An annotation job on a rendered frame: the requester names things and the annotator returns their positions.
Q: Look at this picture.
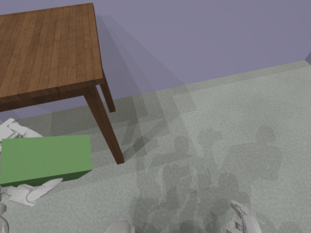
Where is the sponge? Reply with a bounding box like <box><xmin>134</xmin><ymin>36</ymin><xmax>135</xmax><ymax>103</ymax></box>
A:
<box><xmin>0</xmin><ymin>134</ymin><xmax>93</xmax><ymax>187</ymax></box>

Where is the robot left thigh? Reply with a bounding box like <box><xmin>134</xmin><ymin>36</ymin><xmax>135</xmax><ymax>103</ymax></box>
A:
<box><xmin>104</xmin><ymin>221</ymin><xmax>135</xmax><ymax>233</ymax></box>

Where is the robot left hand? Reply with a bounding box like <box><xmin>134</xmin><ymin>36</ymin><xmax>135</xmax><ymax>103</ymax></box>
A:
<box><xmin>0</xmin><ymin>118</ymin><xmax>63</xmax><ymax>206</ymax></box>

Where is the robot right hand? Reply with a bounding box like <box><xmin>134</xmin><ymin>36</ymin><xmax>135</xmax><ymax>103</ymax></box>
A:
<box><xmin>226</xmin><ymin>200</ymin><xmax>262</xmax><ymax>233</ymax></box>

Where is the table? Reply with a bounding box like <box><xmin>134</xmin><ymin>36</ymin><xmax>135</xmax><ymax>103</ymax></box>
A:
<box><xmin>0</xmin><ymin>3</ymin><xmax>124</xmax><ymax>164</ymax></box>

